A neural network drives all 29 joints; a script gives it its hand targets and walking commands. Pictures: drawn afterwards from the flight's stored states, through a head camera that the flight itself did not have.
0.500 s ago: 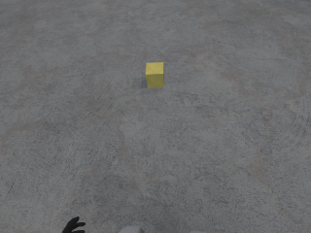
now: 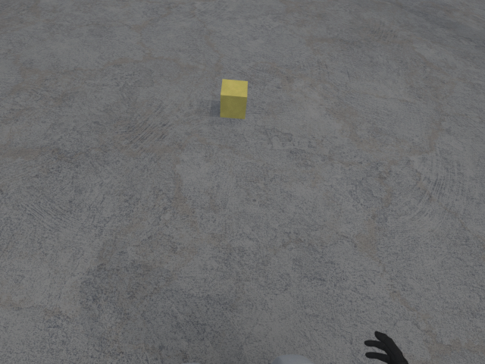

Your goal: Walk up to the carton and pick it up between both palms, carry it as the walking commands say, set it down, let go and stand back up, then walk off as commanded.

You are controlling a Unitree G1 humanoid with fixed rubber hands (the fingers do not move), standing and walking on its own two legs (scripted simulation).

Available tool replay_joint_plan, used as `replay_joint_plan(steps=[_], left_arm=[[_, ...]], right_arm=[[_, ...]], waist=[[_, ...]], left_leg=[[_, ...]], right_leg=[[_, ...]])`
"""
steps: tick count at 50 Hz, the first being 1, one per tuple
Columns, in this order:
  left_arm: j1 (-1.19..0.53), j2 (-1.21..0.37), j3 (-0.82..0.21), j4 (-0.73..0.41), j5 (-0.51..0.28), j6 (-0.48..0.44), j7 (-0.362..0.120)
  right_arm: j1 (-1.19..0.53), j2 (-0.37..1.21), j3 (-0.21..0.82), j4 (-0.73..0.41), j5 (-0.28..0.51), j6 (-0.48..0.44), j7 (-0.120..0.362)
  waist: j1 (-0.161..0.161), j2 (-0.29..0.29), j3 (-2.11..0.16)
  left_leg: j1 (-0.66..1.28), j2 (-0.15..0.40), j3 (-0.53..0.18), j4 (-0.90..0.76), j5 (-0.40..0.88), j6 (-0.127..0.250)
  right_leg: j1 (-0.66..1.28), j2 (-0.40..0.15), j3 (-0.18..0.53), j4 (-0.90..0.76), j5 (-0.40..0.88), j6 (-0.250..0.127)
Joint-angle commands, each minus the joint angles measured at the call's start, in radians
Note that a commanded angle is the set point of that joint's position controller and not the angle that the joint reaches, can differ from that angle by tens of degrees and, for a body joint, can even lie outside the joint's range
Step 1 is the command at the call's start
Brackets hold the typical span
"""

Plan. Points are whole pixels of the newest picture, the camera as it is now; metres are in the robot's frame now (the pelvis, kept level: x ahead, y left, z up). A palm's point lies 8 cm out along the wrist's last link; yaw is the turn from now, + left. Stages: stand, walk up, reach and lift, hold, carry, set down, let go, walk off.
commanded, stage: walk off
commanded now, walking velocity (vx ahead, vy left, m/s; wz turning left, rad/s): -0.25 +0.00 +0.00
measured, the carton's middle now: (233, 99) +1.61 +0.01 -0.70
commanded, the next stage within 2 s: stand in 0.74 s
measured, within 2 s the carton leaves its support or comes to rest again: neither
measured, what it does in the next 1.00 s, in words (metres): walks backwards: right foot, then left foot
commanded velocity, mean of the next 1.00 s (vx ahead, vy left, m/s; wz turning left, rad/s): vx -0.18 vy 0.00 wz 0.00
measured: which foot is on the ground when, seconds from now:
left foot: down 0.00-0.16, up 0.18-0.62, down 0.64-1.00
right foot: up 0.00-0.16, down 0.18-0.64, up 0.66-1.00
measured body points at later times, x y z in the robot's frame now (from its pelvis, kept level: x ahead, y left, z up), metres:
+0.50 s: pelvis -0.16 -0.04 +0.00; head -0.13 -0.06 +0.45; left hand -0.05 +0.23 -0.12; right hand -0.12 -0.31 -0.16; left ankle -0.24 +0.11 -0.67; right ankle -0.11 -0.14 -0.74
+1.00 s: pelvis -0.31 +0.00 +0.00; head -0.28 +0.01 +0.45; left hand -0.27 +0.27 -0.15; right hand -0.20 -0.26 -0.13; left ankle -0.26 +0.10 -0.74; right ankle -0.38 -0.14 -0.72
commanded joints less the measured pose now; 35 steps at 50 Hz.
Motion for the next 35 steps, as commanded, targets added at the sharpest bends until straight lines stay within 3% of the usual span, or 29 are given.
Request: replay_joint_plan(steps=[1, 5, 7, 8, 9, 10, 11, 12, 13, 14, 17, 21, 26, 28, 30, 31, 32, 33, 34, 35], left_arm=[[0.003, 0.036, -0.001, -0.059, -0.013, -0.003, 0.008], [0.077, 0.036, -0.002, -0.038, -0.025, -0.015, 0.002], [0.146, 0.031, -0.003, -0.008, -0.021, -0.026, 0.0], [0.147, 0.057, 0.0, -0.011, -0.006, -0.035, 0.002], [0.12, 0.124, 0.01, -0.043, 0.007, -0.042, 0.002], [0.032, 0.226, 0.028, -0.088, 0.015, -0.037, -0.001], [0.004, 0.178, 0.012, -0.087, 0.033, -0.037, 0.001], [-0.112, 0.134, -0.006, -0.111, 0.031, -0.041, 0.008], [-0.184, 0.117, -0.011, -0.135, 0.031, -0.039, 0.009], [-0.195, 0.11, -0.011, -0.143, 0.02, -0.044, 0.011], [-0.102, 0.09, -0.017, -0.128, 0.002, -0.053, 0.014], [-0.008, 0.109, -0.017, -0.09, 0.002, -0.063, 0.024], [-0.015, 0.139, -0.009, -0.067, 0.019, -0.056, 0.01], [-0.02, 0.151, -0.002, -0.055, 0.019, -0.048, 0.005], [-0.039, 0.16, 0.006, -0.046, 0.01, -0.037, 0.002], [-0.017, 0.149, 0.006, -0.042, 0.003, -0.035, -0.002], [0.021, 0.106, 0.001, -0.044, 0.0, -0.037, -0.01], [-0.07, 0.044, -0.01, -0.098, 0.007, -0.041, 0.002], [-0.165, 0.071, -0.006, -0.107, 0.02, -0.025, 0.007], [-0.129, 0.064, 0.0, -0.086, 0.003, -0.016, -0.005]], right_arm=[[0.097, -0.18, -0.04, 0.005, -0.008, 0.001, 0.001], [0.092, -0.203, -0.053, 0.029, -0.012, 0.015, 0.011], [0.079, -0.211, -0.059, 0.034, -0.002, 0.025, 0.013], [0.109, -0.192, -0.058, 0.041, 0.004, 0.025, 0.018], [0.138, -0.134, -0.048, 0.034, 0.007, 0.023, 0.024], [0.0, -0.099, -0.045, -0.024, -0.004, 0.026, 0.007], [-0.044, -0.125, -0.053, -0.02, -0.01, 0.039, 0.007], [0.02, -0.119, -0.06, 0.006, 0.002, 0.045, 0.018], [0.105, -0.122, -0.064, 0.035, 0.006, 0.043, 0.027], [0.149, -0.133, -0.069, 0.056, -0.004, 0.042, 0.029], [0.134, -0.138, -0.073, 0.049, -0.014, 0.036, 0.021], [0.102, -0.114, -0.066, 0.026, 0.004, 0.047, 0.013], [0.136, -0.088, -0.055, 0.025, 0.024, 0.052, 0.008], [0.178, -0.086, -0.055, 0.039, 0.028, 0.046, 0.011], [0.245, -0.081, -0.055, 0.065, 0.03, 0.035, 0.016], [0.259, -0.095, -0.056, 0.07, 0.022, 0.027, 0.014], [0.245, -0.158, -0.064, 0.052, 0.003, 0.016, 0.013], [0.141, -0.28, -0.086, -0.003, -0.003, 0.018, 0.018], [0.151, -0.233, -0.072, -0.005, -0.024, 0.018, 0.019], [0.045, -0.193, -0.054, -0.022, -0.027, 0.017, 0.014]], waist=[[-0.058, 0.239, -0.083], [-0.034, 0.237, -0.12], [-0.002, 0.188, -0.126], [-0.007, 0.108, -0.105], [-0.019, -0.133, -0.117], [0.06, -0.328, -0.016], [0.048, -0.169, 0.021], [-0.033, -0.099, 0.042], [-0.08, -0.099, 0.026], [-0.084, -0.116, 0.01], [-0.018, -0.121, -0.03], [0.031, -0.155, -0.059], [0.028, -0.198, -0.096], [0.016, -0.201, -0.115], [-0.022, -0.158, -0.129], [-0.026, -0.106, -0.118], [-0.006, 0.084, -0.114], [-0.044, 0.374, -0.05], [-0.1, 0.257, -0.022], [-0.024, 0.162, 0.011]], left_leg=[[0.195, 0.241, -0.26, -0.142, 0.198, 0.143], [0.146, 0.246, -0.279, -0.154, 0.265, 0.131], [0.053, 0.214, -0.239, -0.139, 0.17, 0.076], [-0.047, 0.162, -0.197, -0.088, 0.027, 0.017], [-0.217, 0.057, -0.075, 0.141, -0.21, -0.038], [-0.266, -0.083, -0.017, 0.414, -0.465, -0.071], [-0.187, -0.086, -0.172, 0.645, -0.44, -0.054], [-0.176, -0.123, -0.211, 0.761, -0.348, -0.041], [-0.177, -0.128, -0.196, 0.823, -0.293, -0.041], [-0.202, -0.132, -0.173, 0.878, -0.257, -0.05], [-0.281, -0.13, -0.144, 0.902, -0.257, -0.104], [-0.274, -0.102, -0.116, 0.64, -0.312, -0.135], [-0.075, -0.06, -0.032, 0.314, -0.382, -0.102], [-0.003, -0.055, -0.024, 0.194, -0.327, -0.078], [0.121, -0.058, 0.01, -0.033, -0.165, -0.048], [0.195, -0.036, -0.013, -0.162, -0.066, -0.038], [0.279, 0.127, -0.198, -0.249, -0.136, -0.023], [0.076, 0.409, -0.398, -0.259, 0.061, 0.114], [-0.104, 0.417, -0.366, -0.248, 0.105, 0.181], [-0.165, 0.316, -0.247, -0.23, 0.108, 0.136]], right_leg=[[-0.056, -0.034, -0.048, -0.199, -0.075, -0.007], [0.093, -0.046, -0.072, -0.437, 0.012, -0.059], [0.226, -0.042, -0.111, -0.675, 0.191, -0.086], [0.297, -0.09, -0.052, -0.782, 0.255, -0.093], [0.358, -0.321, 0.198, -0.861, 0.118, -0.123], [0.028, -0.541, 0.303, -0.876, 0.313, -0.276], [-0.106, -0.485, 0.242, -0.869, 0.331, -0.3], [-0.138, -0.38, 0.127, -0.838, 0.359, -0.241], [-0.109, -0.317, 0.061, -0.806, 0.392, -0.196], [-0.044, -0.299, 0.043, -0.776, 0.459, -0.191], [0.135, -0.306, 0.055, -0.732, 0.556, -0.237], [0.296, -0.325, 0.12, -0.708, 0.57, -0.253], [0.252, -0.34, 0.17, -0.73, 0.601, -0.265], [0.229, -0.341, 0.181, -0.734, 0.634, -0.257], [0.162, -0.315, 0.15, -0.718, 0.578, -0.211], [0.084, -0.282, 0.118, -0.697, 0.473, -0.162], [-0.072, -0.197, 0.03, -0.546, 0.253, -0.099], [-0.205, -0.035, -0.136, -0.286, -0.087, -0.047], [-0.132, -0.019, 0.035, 0.002, -0.147, -0.062], [-0.104, 0.016, 0.108, 0.141, -0.064, -0.084]])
